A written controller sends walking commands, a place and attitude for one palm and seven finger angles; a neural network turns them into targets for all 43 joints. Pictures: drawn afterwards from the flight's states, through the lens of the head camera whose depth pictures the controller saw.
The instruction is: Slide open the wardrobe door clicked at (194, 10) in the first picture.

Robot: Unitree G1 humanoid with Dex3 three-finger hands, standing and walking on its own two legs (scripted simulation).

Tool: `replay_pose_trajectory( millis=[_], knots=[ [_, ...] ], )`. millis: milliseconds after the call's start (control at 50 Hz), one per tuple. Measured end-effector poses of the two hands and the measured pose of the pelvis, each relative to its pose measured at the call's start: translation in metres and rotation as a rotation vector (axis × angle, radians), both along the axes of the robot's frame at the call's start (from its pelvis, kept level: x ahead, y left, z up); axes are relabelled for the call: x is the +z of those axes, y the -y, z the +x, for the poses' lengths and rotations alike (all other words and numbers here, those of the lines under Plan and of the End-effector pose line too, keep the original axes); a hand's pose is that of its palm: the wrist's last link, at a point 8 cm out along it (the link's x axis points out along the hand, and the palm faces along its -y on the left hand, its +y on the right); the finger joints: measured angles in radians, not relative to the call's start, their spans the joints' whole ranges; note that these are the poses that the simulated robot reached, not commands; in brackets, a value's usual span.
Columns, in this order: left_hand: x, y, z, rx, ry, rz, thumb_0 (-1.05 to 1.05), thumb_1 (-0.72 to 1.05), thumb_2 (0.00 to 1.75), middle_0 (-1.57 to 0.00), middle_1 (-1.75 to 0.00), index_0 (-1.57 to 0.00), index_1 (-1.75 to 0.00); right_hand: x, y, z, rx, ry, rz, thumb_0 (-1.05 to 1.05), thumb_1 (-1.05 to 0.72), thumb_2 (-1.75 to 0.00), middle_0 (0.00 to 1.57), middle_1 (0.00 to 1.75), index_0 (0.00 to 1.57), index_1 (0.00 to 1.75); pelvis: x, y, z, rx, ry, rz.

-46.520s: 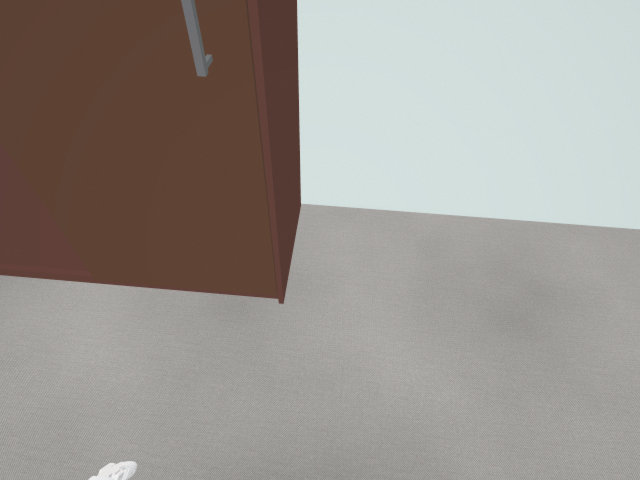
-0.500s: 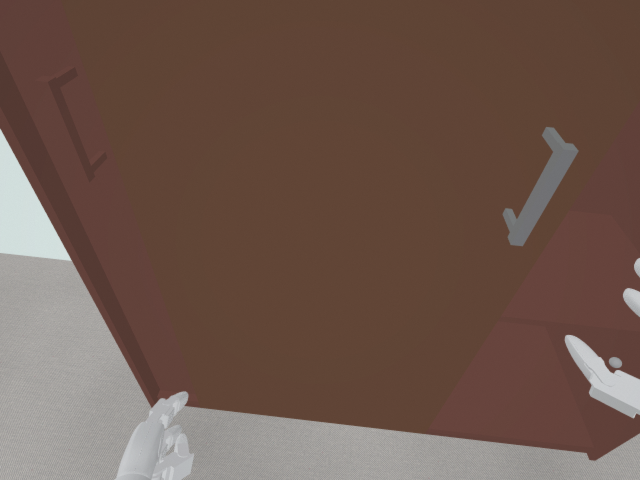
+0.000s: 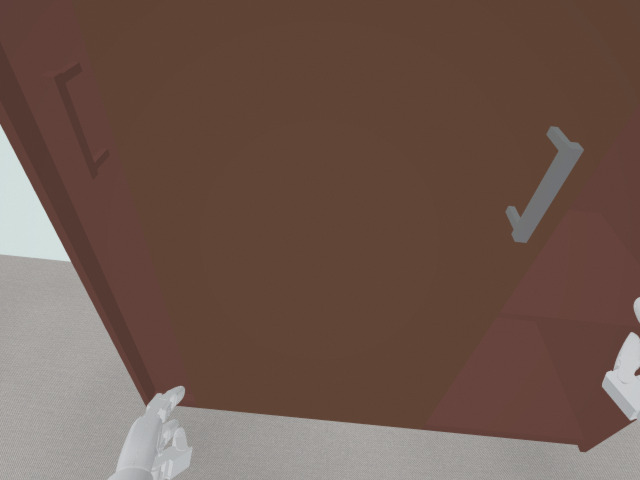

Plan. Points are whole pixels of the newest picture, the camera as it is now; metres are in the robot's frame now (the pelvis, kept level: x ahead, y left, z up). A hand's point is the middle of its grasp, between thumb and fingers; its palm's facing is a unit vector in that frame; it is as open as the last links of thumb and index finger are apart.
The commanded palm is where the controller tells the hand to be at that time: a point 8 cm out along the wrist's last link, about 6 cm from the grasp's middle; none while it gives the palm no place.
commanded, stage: draw the hand back to the body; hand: right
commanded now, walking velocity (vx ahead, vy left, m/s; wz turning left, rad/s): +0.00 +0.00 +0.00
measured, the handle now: (537, 187) +0.44 -0.29 +0.19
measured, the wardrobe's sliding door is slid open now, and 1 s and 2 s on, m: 0.52 0.52 0.52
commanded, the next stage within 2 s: step back with the hand held close in 0.04 s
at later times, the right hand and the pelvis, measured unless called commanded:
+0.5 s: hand (621, 399) +0.17 -0.27 +0.15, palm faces +0.35 +0.82 -0.46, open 7.4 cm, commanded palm +0.11 -0.32 +0.17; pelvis -0.03 -0.02 -0.01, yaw +1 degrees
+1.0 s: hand out of the picture +0.04 -0.36 +0.17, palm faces +0.51 +0.75 -0.42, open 7.4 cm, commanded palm -0.01 -0.39 +0.17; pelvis -0.13 -0.08 -0.02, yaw -3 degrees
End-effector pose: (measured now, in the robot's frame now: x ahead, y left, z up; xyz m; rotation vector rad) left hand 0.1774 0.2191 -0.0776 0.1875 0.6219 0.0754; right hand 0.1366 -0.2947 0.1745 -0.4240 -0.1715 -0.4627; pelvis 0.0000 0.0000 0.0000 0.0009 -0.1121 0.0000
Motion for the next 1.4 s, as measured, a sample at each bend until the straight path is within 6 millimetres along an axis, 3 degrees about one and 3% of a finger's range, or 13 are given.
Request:
replay_pose_trajectory(
  millis=[180,280,440,600,740,880,1020,1120,1200,1300,1340,1400],
  knots=[
    [-0.003,-0.009,-0.006,0.015,-0.015,0.008,0.02,0.90,0.89,-0.20,-0.30,-0.20,-0.30,-0.002,-0.006,0.000,0.013,-0.009,-0.004,0.02,-0.89,-0.90,0.21,0.30,0.21,0.30,0.000,-0.004,0.000,0.002,0.003,-0.001],
    [-0.004,-0.013,-0.009,0.021,-0.044,0.019,0.02,0.90,0.89,-0.20,-0.30,-0.20,-0.30,0.002,0.003,0.005,0.018,-0.007,-0.063,0.01,-0.89,-0.90,0.21,0.30,0.21,0.30,-0.003,-0.004,-0.007,0.001,-0.047,0.015],
    [0.002,-0.009,-0.023,0.081,-0.038,0.046,0.02,0.90,0.89,-0.20,-0.30,-0.20,-0.30,-0.010,0.002,0.000,0.101,-0.067,-0.064,0.02,-0.89,-0.90,0.21,0.30,0.21,0.30,-0.007,0.014,-0.024,0.022,-0.085,0.019],
    [0.002,0.017,-0.055,0.095,-0.044,0.059,0.02,0.91,0.89,-0.20,-0.30,-0.20,-0.30,0.002,0.038,-0.029,0.085,-0.009,-0.127,0.01,-0.88,-0.90,0.22,0.30,0.21,0.30,-0.011,0.037,-0.049,0.024,-0.083,0.038],
    [-0.003,0.046,-0.089,0.059,-0.071,0.067,0.02,0.90,0.89,-0.20,-0.30,-0.20,-0.30,-0.006,0.067,-0.055,0.022,0.028,-0.102,0.01,-0.89,-0.90,0.21,0.30,0.21,0.30,-0.012,0.057,-0.074,-0.002,-0.088,0.054],
    [-0.010,0.069,-0.113,0.000,-0.088,0.072,0.02,0.90,0.89,-0.20,-0.30,-0.20,-0.30,-0.003,0.078,-0.097,0.020,0.051,-0.130,0.02,-0.89,-0.90,0.21,0.30,0.21,0.30,-0.016,0.068,-0.105,-0.047,-0.076,0.061],
    [-0.001,0.085,-0.129,-0.037,-0.040,0.108,0.02,0.90,0.89,-0.20,-0.30,-0.20,-0.30,0.005,0.098,-0.143,-0.006,0.134,-0.148,0.01,-0.88,-0.90,0.22,0.30,0.21,0.30,-0.019,0.083,-0.135,-0.049,-0.059,0.076],
    [0.005,0.097,-0.145,-0.052,0.017,0.130,0.02,0.90,0.89,-0.20,-0.30,-0.20,-0.30,0.002,0.116,-0.172,-0.021,0.194,-0.136,0.01,-0.88,-0.90,0.21,0.30,0.21,0.30,-0.026,0.093,-0.169,-0.084,-0.032,0.096],
    [0.004,0.109,-0.164,-0.090,0.047,0.135,0.02,0.90,0.89,-0.20,-0.30,-0.20,-0.30,-0.001,0.124,-0.215,-0.013,0.232,-0.151,0.01,-0.88,-0.90,0.21,0.30,0.21,0.30,-0.037,0.098,-0.203,-0.147,-0.014,0.107],
    [0.003,0.128,-0.208,-0.092,0.027,0.165,0.01,0.90,0.89,-0.20,-0.30,-0.20,-0.30,-0.010,0.139,-0.284,0.011,0.303,-0.166,0.01,-0.88,-0.90,0.21,0.30,0.21,0.30,-0.049,0.120,-0.242,-0.055,0.007,0.053],
    [0.004,0.138,-0.232,-0.072,0.050,0.180,0.02,0.90,0.89,-0.20,-0.30,-0.20,-0.30,-0.015,0.154,-0.297,0.015,0.367,-0.133,0.01,-0.88,-0.90,0.22,0.30,0.21,0.30,-0.056,0.133,-0.257,-0.011,-0.005,0.066],
    [-0.002,0.154,-0.276,-0.042,0.058,0.162,0.01,0.90,0.89,-0.20,-0.30,-0.20,-0.30,-0.019,0.184,-0.297,-0.029,0.444,-0.045,0.01,-0.88,-0.90,0.21,0.30,0.21,0.30,-0.057,0.147,-0.295,-0.022,0.038,0.095]
  ],
)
